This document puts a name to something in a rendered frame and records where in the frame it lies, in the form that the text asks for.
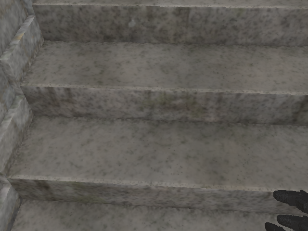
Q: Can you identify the right robot hand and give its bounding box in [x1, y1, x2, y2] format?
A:
[265, 190, 308, 231]

